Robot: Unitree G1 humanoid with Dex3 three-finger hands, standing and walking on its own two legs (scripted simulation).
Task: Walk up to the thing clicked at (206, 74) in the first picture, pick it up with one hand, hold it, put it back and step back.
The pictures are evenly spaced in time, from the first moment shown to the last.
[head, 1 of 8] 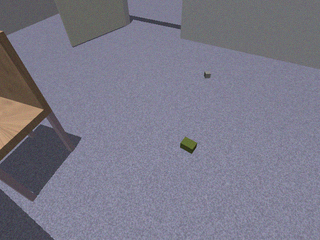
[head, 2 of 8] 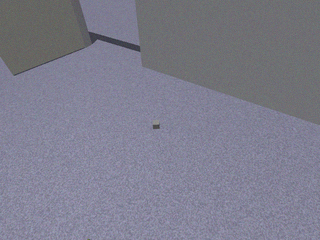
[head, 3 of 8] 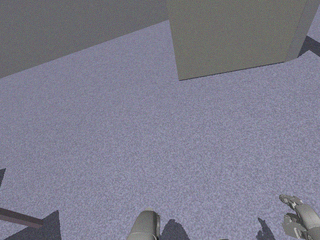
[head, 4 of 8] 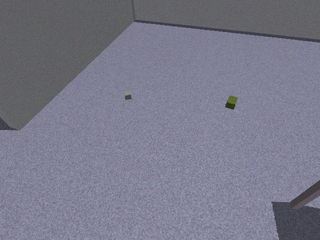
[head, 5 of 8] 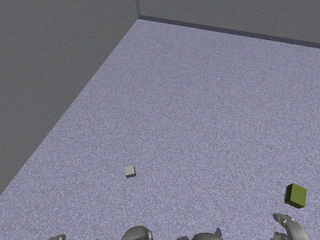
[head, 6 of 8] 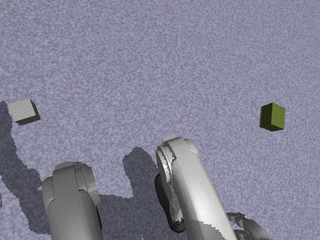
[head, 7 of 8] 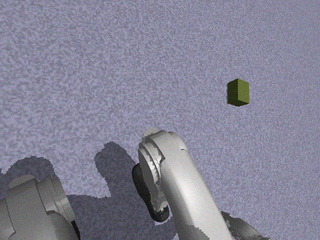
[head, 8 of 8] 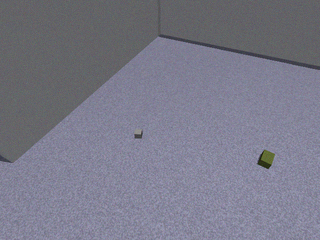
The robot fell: no
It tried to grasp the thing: yes
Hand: left
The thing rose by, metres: 0.67
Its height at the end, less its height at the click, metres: +0.00
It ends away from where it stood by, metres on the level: 0.02
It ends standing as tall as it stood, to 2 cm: yes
